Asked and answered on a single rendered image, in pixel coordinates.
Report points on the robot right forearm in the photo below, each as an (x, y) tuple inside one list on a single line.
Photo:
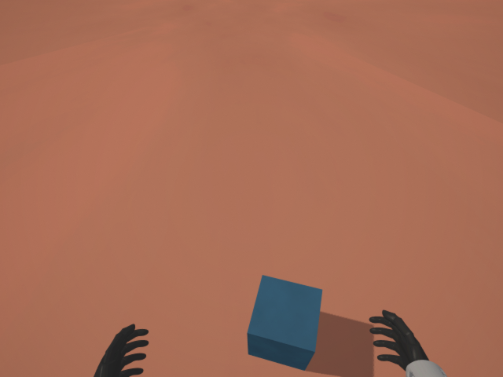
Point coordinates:
[(423, 368)]

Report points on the robot left hand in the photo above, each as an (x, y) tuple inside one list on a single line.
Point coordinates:
[(114, 359)]

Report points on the robot right hand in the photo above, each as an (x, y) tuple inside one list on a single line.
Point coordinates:
[(406, 345)]

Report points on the carton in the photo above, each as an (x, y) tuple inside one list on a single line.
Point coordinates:
[(284, 322)]

